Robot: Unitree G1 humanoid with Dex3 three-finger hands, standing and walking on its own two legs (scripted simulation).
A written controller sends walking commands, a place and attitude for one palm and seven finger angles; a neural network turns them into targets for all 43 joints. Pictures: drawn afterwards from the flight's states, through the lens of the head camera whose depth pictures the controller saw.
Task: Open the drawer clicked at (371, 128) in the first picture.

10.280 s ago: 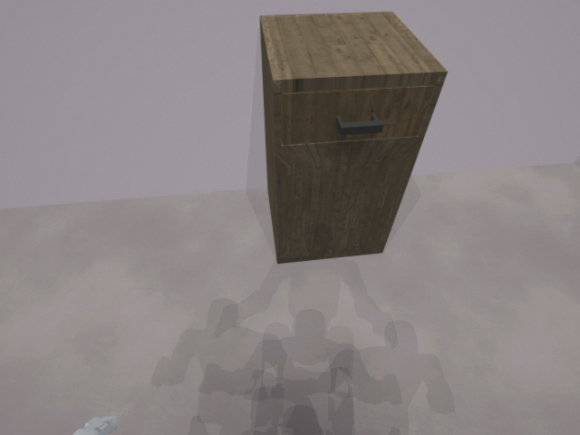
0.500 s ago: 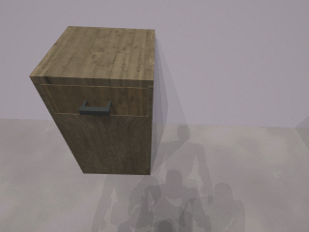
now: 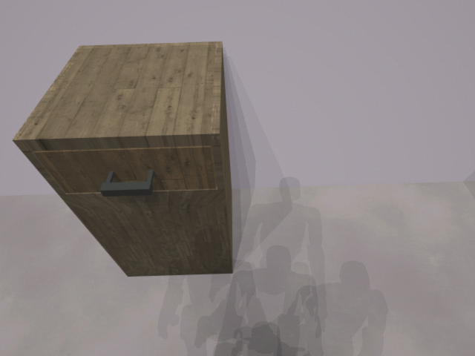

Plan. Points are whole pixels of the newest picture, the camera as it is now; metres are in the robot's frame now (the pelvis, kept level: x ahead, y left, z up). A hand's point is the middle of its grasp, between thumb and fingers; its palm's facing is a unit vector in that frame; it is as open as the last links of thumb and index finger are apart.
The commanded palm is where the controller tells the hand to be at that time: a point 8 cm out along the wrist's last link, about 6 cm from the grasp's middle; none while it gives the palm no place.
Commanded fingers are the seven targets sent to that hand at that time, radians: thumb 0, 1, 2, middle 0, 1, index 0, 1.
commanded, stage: come to a stop and stand still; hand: left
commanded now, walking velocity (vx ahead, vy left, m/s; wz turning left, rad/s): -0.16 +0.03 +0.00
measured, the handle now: (129, 181) +0.51 +0.30 -0.07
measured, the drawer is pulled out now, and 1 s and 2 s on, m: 0.00 0.00 0.00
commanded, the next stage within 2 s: look again from close up in 0.10 s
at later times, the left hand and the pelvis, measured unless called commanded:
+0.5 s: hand out of the picture -0.03 +0.21 -0.18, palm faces +0.02 -0.98 -0.19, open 7.3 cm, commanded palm none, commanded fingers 0.00 0.90 0.90 -0.20 -0.30 -0.20 -0.30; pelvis -0.06 +0.03 +0.00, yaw -1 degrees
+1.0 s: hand out of the picture -0.08 +0.20 -0.18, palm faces +0.10 -0.98 -0.17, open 7.3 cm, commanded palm none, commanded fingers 0.00 0.90 0.90 -0.20 -0.30 -0.20 -0.30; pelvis -0.04 +0.04 -0.01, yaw +2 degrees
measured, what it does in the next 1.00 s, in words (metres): shifts its weight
